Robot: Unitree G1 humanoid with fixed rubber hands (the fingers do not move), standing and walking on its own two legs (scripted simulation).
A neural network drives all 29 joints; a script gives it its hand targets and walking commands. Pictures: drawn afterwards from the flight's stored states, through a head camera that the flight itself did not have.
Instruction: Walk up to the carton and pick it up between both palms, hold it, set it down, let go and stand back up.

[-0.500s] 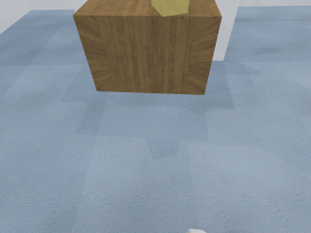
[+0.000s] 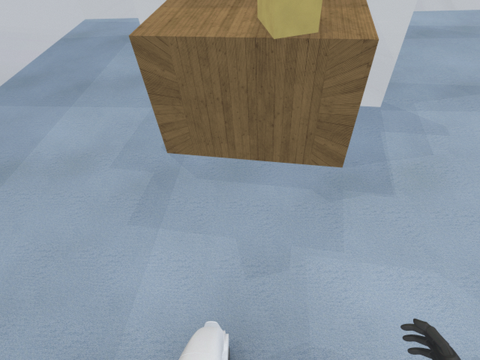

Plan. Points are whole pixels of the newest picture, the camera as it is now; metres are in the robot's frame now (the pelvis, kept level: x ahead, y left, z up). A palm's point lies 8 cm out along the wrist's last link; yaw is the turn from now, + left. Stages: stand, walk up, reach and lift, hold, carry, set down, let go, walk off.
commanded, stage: walk up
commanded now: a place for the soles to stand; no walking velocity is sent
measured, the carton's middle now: out of the picture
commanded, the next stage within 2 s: none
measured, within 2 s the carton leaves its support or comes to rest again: neither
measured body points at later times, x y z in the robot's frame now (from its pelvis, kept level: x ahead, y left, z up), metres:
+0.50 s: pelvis +0.28 +0.03 -0.01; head +0.28 +0.03 +0.44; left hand +0.43 +0.32 -0.09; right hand +0.32 -0.30 -0.08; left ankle +0.24 +0.15 -0.74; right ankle +0.44 -0.13 -0.69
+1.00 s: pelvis +0.52 +0.01 -0.01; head +0.52 +0.00 +0.44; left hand +0.58 +0.34 -0.08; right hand +0.65 -0.30 -0.08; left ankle +0.68 +0.15 -0.71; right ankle +0.48 -0.13 -0.74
